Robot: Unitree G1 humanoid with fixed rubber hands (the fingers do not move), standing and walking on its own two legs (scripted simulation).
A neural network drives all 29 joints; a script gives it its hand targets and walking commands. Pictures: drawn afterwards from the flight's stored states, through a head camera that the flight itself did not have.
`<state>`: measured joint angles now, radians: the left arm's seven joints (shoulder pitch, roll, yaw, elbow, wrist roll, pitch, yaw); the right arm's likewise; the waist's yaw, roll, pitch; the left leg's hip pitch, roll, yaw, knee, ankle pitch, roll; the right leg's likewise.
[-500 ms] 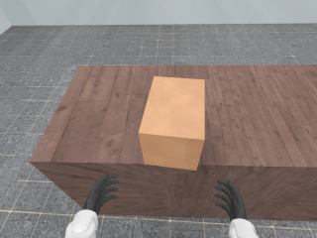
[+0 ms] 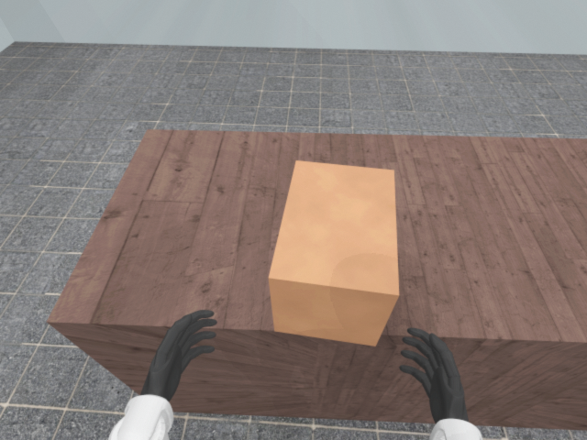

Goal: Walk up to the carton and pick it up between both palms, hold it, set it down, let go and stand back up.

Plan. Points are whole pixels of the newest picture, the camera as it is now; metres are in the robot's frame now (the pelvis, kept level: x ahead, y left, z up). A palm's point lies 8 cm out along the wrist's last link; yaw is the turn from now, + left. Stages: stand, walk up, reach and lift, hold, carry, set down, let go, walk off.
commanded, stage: reach and lift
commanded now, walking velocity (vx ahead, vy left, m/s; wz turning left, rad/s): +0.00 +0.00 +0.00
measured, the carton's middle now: (334, 250) +0.42 -0.06 -0.02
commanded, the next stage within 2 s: none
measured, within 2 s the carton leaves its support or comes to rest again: neither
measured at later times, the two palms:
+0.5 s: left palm (198, 311) +0.28 +0.14 +0.04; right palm (454, 349) +0.23 -0.19 +0.02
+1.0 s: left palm (208, 260) +0.34 +0.13 +0.07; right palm (449, 296) +0.29 -0.19 +0.05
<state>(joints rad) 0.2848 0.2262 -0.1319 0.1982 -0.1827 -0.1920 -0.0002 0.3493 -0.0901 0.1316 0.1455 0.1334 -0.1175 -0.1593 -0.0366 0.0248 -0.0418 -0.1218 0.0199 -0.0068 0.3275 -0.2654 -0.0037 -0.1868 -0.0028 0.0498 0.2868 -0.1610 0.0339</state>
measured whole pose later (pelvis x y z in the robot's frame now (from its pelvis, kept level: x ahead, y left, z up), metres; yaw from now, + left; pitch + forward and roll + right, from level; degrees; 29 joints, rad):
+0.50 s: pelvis -0.03 +0.00 +0.00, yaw +0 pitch +6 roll +0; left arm -0.16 0.14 -0.10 0.51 -0.14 -0.17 0.04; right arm -0.03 -0.06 0.00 0.42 0.08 -0.14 -0.16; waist -0.06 0.03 -0.13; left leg -0.24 0.01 -0.01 0.38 -0.24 0.00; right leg -0.30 -0.01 0.04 0.34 -0.14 0.03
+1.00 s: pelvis -0.03 +0.00 +0.00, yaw +1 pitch +6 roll +0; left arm -0.47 0.15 -0.02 0.75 -0.12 -0.04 0.02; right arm -0.34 -0.03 -0.09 0.59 0.02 0.02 -0.17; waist -0.09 0.02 -0.13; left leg -0.21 0.00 -0.02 0.29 -0.19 0.00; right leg -0.28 -0.02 0.04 0.27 -0.10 0.04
